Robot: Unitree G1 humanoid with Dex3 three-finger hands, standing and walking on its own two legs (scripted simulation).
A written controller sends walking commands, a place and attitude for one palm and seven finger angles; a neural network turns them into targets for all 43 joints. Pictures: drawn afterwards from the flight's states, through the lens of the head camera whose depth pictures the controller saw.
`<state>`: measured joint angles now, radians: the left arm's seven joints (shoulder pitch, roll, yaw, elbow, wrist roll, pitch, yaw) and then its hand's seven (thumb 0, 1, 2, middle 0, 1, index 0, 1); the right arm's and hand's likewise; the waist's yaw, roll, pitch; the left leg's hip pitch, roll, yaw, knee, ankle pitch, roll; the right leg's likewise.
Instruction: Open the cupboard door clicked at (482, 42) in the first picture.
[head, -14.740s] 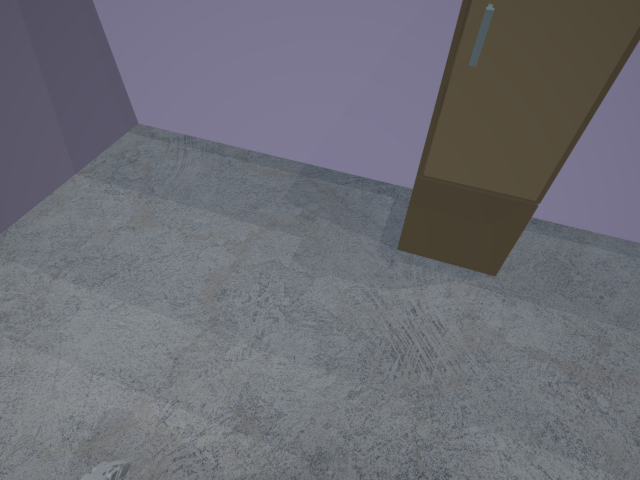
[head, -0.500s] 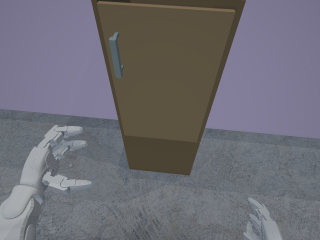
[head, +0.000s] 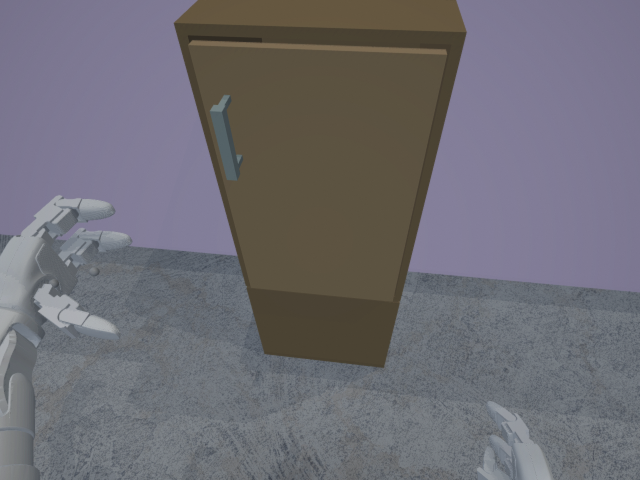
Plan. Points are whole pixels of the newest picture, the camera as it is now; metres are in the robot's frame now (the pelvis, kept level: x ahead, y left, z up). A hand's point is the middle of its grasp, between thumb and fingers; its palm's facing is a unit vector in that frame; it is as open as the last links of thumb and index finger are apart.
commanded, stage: raise the hand with hooked fingers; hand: left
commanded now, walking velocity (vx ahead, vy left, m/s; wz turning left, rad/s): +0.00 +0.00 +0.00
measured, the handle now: (229, 138) +0.58 +0.21 +0.13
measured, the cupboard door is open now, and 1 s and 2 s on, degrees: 0 0 0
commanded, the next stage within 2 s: move the hooked fingers beside the handle in 0.50 s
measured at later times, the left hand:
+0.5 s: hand (93, 272) +0.29 +0.28 +0.14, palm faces +0.03 -1.00 -0.04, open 14.0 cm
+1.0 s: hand (130, 232) +0.35 +0.27 +0.14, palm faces -0.01 -1.00 +0.00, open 14.0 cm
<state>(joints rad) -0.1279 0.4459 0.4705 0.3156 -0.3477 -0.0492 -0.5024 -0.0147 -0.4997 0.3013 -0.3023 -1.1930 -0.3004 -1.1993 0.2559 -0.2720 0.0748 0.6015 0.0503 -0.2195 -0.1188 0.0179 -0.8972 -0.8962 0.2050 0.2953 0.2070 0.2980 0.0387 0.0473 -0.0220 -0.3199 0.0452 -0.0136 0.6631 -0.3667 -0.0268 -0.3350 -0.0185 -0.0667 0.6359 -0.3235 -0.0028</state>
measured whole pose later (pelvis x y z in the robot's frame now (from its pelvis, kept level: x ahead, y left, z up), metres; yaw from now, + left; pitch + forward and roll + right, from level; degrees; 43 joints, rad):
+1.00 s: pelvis -0.01 +0.01 +0.00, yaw -1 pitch +3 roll +0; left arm -0.42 0.48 0.44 0.64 -0.27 -0.06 -0.50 -0.02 -0.50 0.30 -0.30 -1.20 -0.30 -1.20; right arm 0.27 -0.29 0.08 0.61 0.04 -0.20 -0.12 0.02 -0.90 -0.90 0.20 0.30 0.21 0.30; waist -0.01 0.02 -0.01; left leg -0.36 0.03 0.01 0.64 -0.33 -0.01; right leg -0.38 -0.03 -0.05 0.62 -0.29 0.01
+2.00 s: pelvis +0.00 +0.02 -0.01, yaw -2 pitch +15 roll -2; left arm -0.96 0.71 0.48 1.21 -0.11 -0.22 -0.49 -0.02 -0.50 0.30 -0.30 -1.20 -0.30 -1.20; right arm 0.40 -0.30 0.05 0.62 0.02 -0.01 -0.07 0.01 -0.90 -0.90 0.20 0.29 0.21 0.30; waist -0.14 0.00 -0.04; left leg -0.65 0.05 0.01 0.78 -0.39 0.00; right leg -0.65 -0.01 -0.03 0.71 -0.31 0.02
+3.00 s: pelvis +0.00 +0.02 -0.02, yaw -2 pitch +17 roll -3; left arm -1.01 0.72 0.49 1.24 -0.08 -0.23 -0.45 -0.02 -0.50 0.30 -0.30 -1.20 -0.30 -1.20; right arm 0.38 -0.29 0.06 0.58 0.00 0.06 -0.04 0.01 -0.90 -0.90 0.20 0.29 0.21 0.30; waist -0.16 0.01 -0.06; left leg -0.71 0.06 0.00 0.83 -0.42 0.00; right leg -0.71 0.00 -0.04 0.73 -0.33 0.02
